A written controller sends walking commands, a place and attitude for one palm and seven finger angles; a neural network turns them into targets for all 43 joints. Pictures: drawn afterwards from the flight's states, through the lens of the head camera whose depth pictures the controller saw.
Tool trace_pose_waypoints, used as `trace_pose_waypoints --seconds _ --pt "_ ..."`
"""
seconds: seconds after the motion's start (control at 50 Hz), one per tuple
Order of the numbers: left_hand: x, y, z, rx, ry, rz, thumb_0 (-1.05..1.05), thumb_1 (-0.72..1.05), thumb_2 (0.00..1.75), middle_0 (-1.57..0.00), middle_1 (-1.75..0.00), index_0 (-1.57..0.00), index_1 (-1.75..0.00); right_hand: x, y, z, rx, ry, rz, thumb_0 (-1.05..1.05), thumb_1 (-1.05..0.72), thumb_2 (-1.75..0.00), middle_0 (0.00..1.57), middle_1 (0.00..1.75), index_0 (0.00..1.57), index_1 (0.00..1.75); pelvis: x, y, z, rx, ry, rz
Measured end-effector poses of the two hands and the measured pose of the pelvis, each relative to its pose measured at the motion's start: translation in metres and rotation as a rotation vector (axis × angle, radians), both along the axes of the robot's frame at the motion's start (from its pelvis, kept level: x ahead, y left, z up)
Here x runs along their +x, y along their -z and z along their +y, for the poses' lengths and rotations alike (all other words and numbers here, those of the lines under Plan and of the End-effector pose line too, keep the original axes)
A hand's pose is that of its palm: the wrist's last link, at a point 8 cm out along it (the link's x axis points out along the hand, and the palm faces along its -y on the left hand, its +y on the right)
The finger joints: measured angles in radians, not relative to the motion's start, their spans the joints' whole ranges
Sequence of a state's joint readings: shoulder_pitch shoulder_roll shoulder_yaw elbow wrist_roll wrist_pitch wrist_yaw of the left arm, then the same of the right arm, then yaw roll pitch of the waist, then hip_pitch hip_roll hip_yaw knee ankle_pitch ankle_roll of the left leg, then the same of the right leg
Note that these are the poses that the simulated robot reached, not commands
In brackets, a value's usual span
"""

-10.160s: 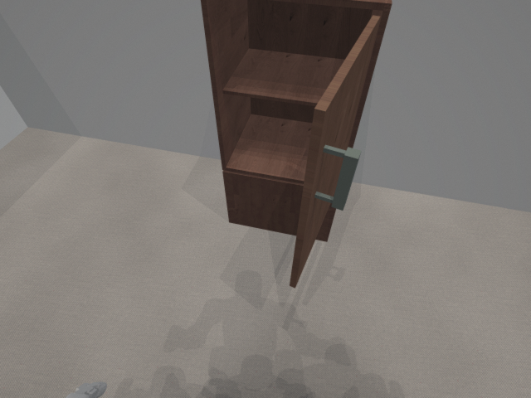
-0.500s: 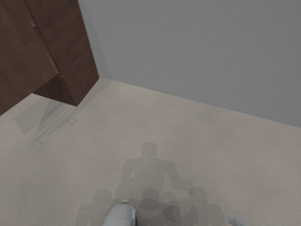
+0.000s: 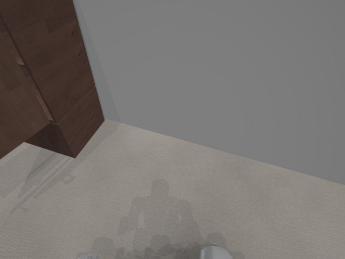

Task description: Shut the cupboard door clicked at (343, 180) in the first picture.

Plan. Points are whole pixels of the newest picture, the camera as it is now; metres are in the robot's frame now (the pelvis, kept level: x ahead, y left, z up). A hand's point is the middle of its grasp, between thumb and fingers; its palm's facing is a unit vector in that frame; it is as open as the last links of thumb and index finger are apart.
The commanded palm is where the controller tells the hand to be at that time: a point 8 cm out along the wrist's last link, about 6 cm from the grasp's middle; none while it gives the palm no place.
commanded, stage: walk to a spot facing it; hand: left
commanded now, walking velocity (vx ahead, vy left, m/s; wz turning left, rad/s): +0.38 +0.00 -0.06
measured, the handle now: out of the picture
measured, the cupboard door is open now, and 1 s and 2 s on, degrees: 79 79 79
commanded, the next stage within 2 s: turn to face it in 0.46 s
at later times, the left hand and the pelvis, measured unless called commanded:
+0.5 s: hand (126, 239) +0.21 +0.13 -0.17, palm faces +0.12 -0.97 -0.23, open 7.2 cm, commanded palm none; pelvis +0.22 -0.06 +0.00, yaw +5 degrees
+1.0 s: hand (106, 185) +0.37 +0.23 -0.17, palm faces +0.39 -0.89 -0.24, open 7.4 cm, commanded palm none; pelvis +0.34 +0.00 -0.01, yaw +19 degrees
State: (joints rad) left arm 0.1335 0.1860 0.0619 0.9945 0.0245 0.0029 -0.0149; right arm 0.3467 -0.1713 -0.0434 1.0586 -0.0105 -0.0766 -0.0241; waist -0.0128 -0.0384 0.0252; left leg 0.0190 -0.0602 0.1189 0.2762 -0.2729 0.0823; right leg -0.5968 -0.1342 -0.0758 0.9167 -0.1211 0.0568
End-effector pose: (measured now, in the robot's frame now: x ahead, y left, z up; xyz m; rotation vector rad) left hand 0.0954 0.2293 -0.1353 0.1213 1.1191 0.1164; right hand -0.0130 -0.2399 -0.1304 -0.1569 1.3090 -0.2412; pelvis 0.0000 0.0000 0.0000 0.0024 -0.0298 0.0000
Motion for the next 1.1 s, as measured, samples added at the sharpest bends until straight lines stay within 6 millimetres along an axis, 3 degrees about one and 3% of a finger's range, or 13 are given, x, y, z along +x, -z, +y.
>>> trace_pose_waypoints --seconds 0.16,0.2,0.24,0.3,0.42,0.52,0.6,0.68,0.74,0.82,0.94,1.02,1.1 --pt "0.136 -0.002 -0.039 0.034 0.121 -0.075 0.01 0.91 0.89 -0.20 -0.30 -0.20 -0.30 -0.032 0.020 0.006 0.097 0.124 0.286 0.00 -0.92 -0.90 0.20 0.30 0.20 0.29 0.081 0.016 -0.029 0.002 0.020 0.003" --pt "0.160 0.003 -0.050 0.044 0.124 -0.109 0.01 0.91 0.89 -0.20 -0.30 -0.20 -0.30 -0.028 0.025 0.003 0.126 0.139 0.349 0.00 -0.92 -0.90 0.20 0.30 0.20 0.29 0.103 0.024 -0.041 0.009 0.018 -0.003" --pt "0.167 0.004 -0.057 0.044 0.108 -0.110 0.01 0.91 0.89 -0.20 -0.30 -0.20 -0.30 -0.010 0.027 -0.004 0.141 0.140 0.366 0.00 -0.91 -0.90 0.20 0.30 0.20 0.29 0.119 0.025 -0.049 0.007 0.009 -0.014" --pt "0.156 0.003 -0.062 0.044 0.055 -0.040 0.00 0.91 0.89 -0.20 -0.30 -0.20 -0.30 0.041 0.027 -0.019 0.139 0.109 0.311 0.00 -0.91 -0.90 0.20 0.30 0.20 0.29 0.142 0.016 -0.057 0.004 -0.004 -0.018" --pt "0.123 -0.001 -0.051 0.081 -0.066 0.118 -0.01 0.96 0.89 -0.21 -0.30 -0.20 -0.30 0.177 0.022 -0.041 0.110 0.000 0.103 0.00 -0.92 -0.90 0.20 0.30 0.20 0.29 0.188 0.003 -0.062 -0.002 -0.040 -0.001" --pt "0.098 0.003 -0.051 0.048 -0.152 0.231 0.00 0.94 0.89 -0.20 -0.30 -0.20 -0.30 0.286 0.013 -0.044 0.080 -0.113 -0.025 0.00 -0.93 -0.90 0.20 0.30 0.20 0.29 0.225 0.001 -0.055 -0.014 -0.092 0.004" --pt "0.085 0.012 -0.055 -0.001 -0.234 0.305 0.00 0.93 0.89 -0.20 -0.30 -0.20 -0.30 0.372 0.006 -0.031 0.053 -0.237 -0.092 0.00 -0.93 -0.90 0.20 0.30 0.20 0.29 0.254 0.005 -0.041 -0.025 -0.137 0.005" --pt "0.079 0.027 -0.051 -0.052 -0.306 0.387 0.00 0.92 0.89 -0.20 -0.30 -0.20 -0.30 0.454 0.002 -0.001 0.021 -0.353 -0.169 0.00 -0.92 -0.90 0.20 0.30 0.19 0.29 0.284 0.016 -0.020 -0.022 -0.178 0.008" --pt "0.088 0.039 -0.037 -0.072 -0.344 0.422 0.01 0.91 0.89 -0.20 -0.30 -0.20 -0.30 0.498 0.003 0.021 -0.001 -0.405 -0.246 0.00 -0.92 -0.90 0.20 0.30 0.20 0.29 0.300 0.027 -0.004 -0.026 -0.206 0.009" --pt "0.131 0.035 -0.008 -0.033 -0.367 0.337 0.01 0.91 0.89 -0.20 -0.30 -0.20 -0.30 0.519 -0.003 0.040 0.001 -0.434 -0.253 0.00 -0.92 -0.90 0.20 0.30 0.20 0.29 0.313 0.020 0.004 -0.025 -0.236 0.010" --pt "0.211 0.012 0.031 0.046 -0.381 0.124 0.01 0.91 0.89 -0.20 -0.30 -0.20 -0.30 0.525 -0.003 0.055 0.047 -0.458 -0.195 0.00 -0.91 -0.90 0.20 0.30 0.20 0.29 0.332 0.009 0.004 -0.025 -0.303 0.025" --pt "0.252 -0.003 0.042 0.094 -0.385 0.032 0.01 0.91 0.89 -0.20 -0.30 -0.20 -0.30 0.525 0.003 0.052 0.077 -0.455 -0.150 0.00 -0.91 -0.90 0.20 0.30 0.20 0.30 0.346 0.007 -0.003 -0.022 -0.346 0.036" --pt "0.283 -0.016 0.039 0.134 -0.383 -0.024 0.01 0.91 0.89 -0.20 -0.30 -0.20 -0.30 0.526 0.012 0.033 0.084 -0.443 -0.107 0.00 -0.91 -0.90 0.21 0.30 0.20 0.30 0.360 0.008 -0.016 -0.015 -0.387 0.043"
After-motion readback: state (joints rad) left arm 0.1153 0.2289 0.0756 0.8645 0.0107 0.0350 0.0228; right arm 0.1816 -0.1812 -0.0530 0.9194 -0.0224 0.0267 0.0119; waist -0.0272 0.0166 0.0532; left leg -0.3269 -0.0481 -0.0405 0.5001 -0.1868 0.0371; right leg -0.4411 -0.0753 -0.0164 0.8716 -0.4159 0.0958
